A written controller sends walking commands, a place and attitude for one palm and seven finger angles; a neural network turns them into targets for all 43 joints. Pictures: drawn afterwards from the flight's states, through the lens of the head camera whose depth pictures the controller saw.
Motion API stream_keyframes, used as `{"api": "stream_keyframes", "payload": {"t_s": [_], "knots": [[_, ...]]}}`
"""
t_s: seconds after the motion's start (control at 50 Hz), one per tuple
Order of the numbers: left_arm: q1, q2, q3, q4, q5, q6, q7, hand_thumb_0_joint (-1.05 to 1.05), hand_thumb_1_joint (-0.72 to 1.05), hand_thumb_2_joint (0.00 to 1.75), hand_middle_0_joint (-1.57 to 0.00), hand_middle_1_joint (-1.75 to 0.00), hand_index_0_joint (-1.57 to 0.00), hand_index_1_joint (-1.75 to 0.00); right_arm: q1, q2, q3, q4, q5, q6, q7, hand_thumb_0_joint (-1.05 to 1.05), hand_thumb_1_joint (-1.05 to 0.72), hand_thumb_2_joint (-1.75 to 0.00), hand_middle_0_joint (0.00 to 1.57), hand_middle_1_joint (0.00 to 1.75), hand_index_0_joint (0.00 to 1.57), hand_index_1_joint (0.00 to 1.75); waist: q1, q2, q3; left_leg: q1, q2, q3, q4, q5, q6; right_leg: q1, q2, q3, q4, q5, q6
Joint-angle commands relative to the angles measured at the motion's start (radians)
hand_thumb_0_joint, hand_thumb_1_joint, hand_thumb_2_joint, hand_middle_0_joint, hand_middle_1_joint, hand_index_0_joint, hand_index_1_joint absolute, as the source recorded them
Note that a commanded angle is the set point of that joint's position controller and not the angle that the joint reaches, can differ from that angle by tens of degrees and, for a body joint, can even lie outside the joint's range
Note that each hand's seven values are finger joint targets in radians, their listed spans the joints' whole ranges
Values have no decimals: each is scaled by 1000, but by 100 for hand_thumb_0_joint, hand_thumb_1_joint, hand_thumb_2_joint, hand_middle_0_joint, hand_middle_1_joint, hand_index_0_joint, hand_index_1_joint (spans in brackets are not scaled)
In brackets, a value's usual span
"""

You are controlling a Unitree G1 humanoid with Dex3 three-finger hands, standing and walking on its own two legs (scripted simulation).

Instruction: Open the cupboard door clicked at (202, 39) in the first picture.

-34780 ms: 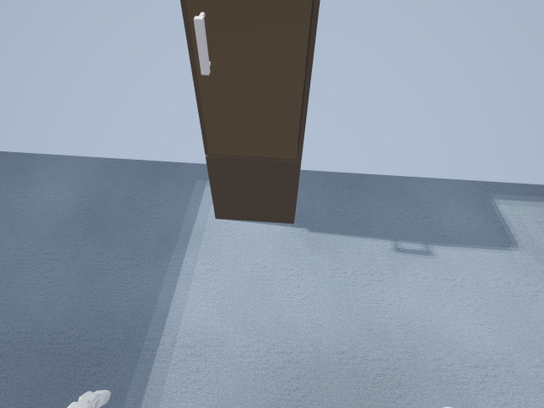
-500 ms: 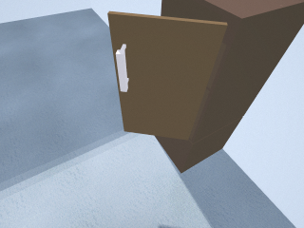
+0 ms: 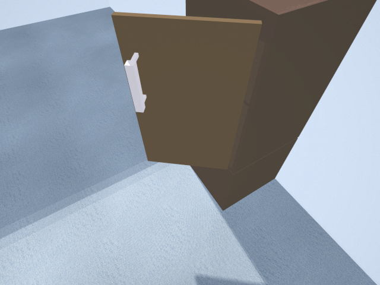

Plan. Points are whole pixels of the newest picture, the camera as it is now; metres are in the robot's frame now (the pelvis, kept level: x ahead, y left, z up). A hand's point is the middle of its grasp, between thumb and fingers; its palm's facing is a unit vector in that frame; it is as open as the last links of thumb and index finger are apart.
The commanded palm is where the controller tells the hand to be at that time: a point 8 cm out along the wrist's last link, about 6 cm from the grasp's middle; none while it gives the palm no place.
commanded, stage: come to a stop and stand still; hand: left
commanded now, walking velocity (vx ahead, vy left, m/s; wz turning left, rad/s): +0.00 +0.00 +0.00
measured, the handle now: (138, 83) +0.59 +0.19 +0.08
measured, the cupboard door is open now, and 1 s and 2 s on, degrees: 51 51 51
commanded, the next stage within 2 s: look again from close up in 0.58 s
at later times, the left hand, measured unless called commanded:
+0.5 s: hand out of the picture +0.00 +0.21 -0.16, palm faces -0.01 -0.97 -0.24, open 7.4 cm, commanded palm none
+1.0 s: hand out of the picture +0.00 +0.18 -0.17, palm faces +0.00 -0.98 -0.19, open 7.4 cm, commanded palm none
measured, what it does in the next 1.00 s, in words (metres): stands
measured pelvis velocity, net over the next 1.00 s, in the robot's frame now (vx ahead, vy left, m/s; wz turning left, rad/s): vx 0.00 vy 0.01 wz -0.02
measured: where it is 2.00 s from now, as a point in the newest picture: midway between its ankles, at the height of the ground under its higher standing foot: outside the picture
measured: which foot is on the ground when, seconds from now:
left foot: down 0.00-1.00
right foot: down 0.00-1.00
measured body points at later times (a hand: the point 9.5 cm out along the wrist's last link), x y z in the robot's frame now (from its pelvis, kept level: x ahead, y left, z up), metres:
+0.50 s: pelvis -0.03 +0.03 +0.00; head -0.02 +0.00 +0.45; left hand +0.00 +0.26 -0.14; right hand -0.03 -0.19 -0.17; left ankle -0.03 +0.12 -0.74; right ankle -0.02 -0.09 -0.74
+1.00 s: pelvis +0.00 +0.01 +0.00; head +0.01 +0.01 +0.45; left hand +0.00 +0.23 -0.16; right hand +0.01 -0.22 -0.16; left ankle -0.03 +0.12 -0.74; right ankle -0.02 -0.09 -0.74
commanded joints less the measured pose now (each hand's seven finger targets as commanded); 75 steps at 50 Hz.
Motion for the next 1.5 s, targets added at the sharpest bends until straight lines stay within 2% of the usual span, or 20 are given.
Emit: {"api": "stream_keyframes", "payload": {"t_s": [0.0,0.02,0.1,0.12,0.14,0.18,0.26,0.34,0.46,0.74,1.22,1.24,1.26,1.28,1.3,1.32,1.34,1.36,1.44,1.48], "knots": [[47,109,13,-15,-11,-21,9,0,90,90,-20,-30,-20,-30,62,-99,1,-5,-9,-49,-20,0,-90,-90,20,30,20,30,10,58,-132,130,176,-143,-152,463,74,62,-109,113,-71,317,22],[32,99,12,-15,-5,-16,13,0,90,90,-20,-30,-20,-30,48,-105,5,-3,-13,-41,-18,0,-90,-90,20,30,20,30,10,38,-72,55,172,-116,-169,319,69,69,-100,118,-130,220,27],[8,115,12,18,-6,-12,3,0,90,90,-20,-30,-20,-30,75,-70,23,36,-13,-43,-22,0,-90,-90,20,30,20,30,6,88,-8,17,124,-105,-219,206,40,84,-105,119,-157,202,5],[142,129,7,38,7,-36,54,0,90,90,-20,-30,-20,-30,-7,-98,14,-41,0,-60,-10,0,-90,-90,20,30,20,30,46,38,21,-10,99,-12,18,203,15,32,-180,182,-124,636,51],[82,171,5,-4,5,-50,49,0,90,90,-20,-30,-20,-30,86,-28,24,-61,-3,-53,-4,0,-90,-90,20,30,20,30,-29,26,-54,-29,54,-34,-1,-15,19,68,-232,241,-120,548,-11],[26,154,-1,-27,2,-50,34,0,90,90,-20,-30,-20,-30,157,-30,30,-44,-8,-59,-1,0,-90,-90,20,30,20,30,-45,76,-62,14,71,-56,-95,59,29,11,-169,173,-103,252,-46],[41,113,-10,-26,1,-34,18,0,90,90,-20,-30,-20,-30,146,-63,37,-67,-15,-71,-2,0,-90,-90,20,30,20,30,-12,37,-15,-41,104,-105,-170,107,68,21,-88,103,-71,87,-10],[45,107,-16,-16,1,-27,9,0,90,90,-20,-30,-20,-30,155,-75,42,-62,-18,-72,-2,0,-90,-90,20,30,20,30,-6,2,64,-84,92,-119,-236,-20,73,-18,-85,113,-91,-6,-3],[66,106,-18,-2,1,-26,7,0,90,90,-20,-30,-20,-30,170,-81,45,-32,-17,-75,-2,0,-90,-90,20,30,20,30,-2,-16,52,-74,90,-122,-263,-70,77,-16,-90,120,-87,-1,1],[87,109,-16,40,2,-38,9,0,90,90,-20,-30,-20,-30,169,-64,48,28,-10,-89,-11,0,-90,-90,20,30,20,30,-4,-12,-14,32,88,-78,-198,177,71,10,-113,133,-82,183,-1],[61,141,-5,37,2,-42,11,0,90,90,-20,-30,-20,-30,114,-87,41,47,-12,-85,-20,0,-90,-90,20,30,20,30,2,-10,-43,84,97,-60,-174,286,53,67,-129,133,-92,378,-8],[184,127,0,78,6,-53,58,0,90,90,-20,-30,-20,-30,26,-93,28,-19,4,-80,-11,0,-90,-90,20,30,20,30,41,-78,-26,-7,99,3,65,232,19,84,-202,208,-108,831,60],[-596,377,142,-1467,-199,-276,38,0,88,89,-20,-32,-20,-32,70,-244,10,-357,51,-236,-48,0,-90,-90,20,30,20,30,-83,115,-498,207,-20,-19,-100,411,58,178,-109,130,-11,741,4],[-102,309,149,-1171,-112,-219,58,0,85,88,-20,-33,-20,-33,7,-151,37,-308,23,-320,-85,0,-90,-90,20,30,20,30,16,299,-479,296,-1,4,-113,614,74,160,-41,99,34,534,-12],[-80,237,111,-1114,-144,-176,101,0,83,87,-21,-34,-21,-34,5,-154,26,-248,37,-340,-90,0,-90,-90,20,30,20,30,-11,286,-381,226,18,-17,-86,542,42,56,-36,32,-4,321,-1],[219,-13,-9,-882,-164,-84,80,0,81,86,-21,-36,-21,-36,35,-111,22,-243,49,-333,-81,0,-90,-90,20,30,20,30,-36,125,-236,148,30,-34,-90,523,47,-18,-31,3,-17,299,15],[25,37,34,-1069,-194,-119,51,0,78,85,-21,-37,-21,-37,2,-158,7,-336,48,-346,-71,0,-90,-90,20,30,20,30,-45,39,-101,60,17,-60,-63,464,45,-62,-34,1,-9,363,20],[36,120,123,-1052,-187,-169,21,0,76,84,-21,-39,-21,-39,22,-179,-19,-354,29,-354,-70,0,-90,-90,20,30,20,30,-59,-56,-145,31,3,-44,-20,408,48,-106,-30,-11,5,352,28],[425,34,174,-747,-233,-373,-188,0,67,80,-22,-45,-22,-45,-25,-163,-38,-463,14,-345,-32,0,-90,-90,20,30,20,30,46,-316,-68,-280,-33,-27,107,204,22,-204,-24,-2,150,324,53],[441,64,197,-780,-266,-498,-324,0,62,78,-22,-48,-22,-48,-51,-174,-48,-531,18,-347,-10,0,-90,-90,20,30,20,30,62,-277,-143,-370,-51,-7,180,145,11,-199,-41,43,216,341,53]]}}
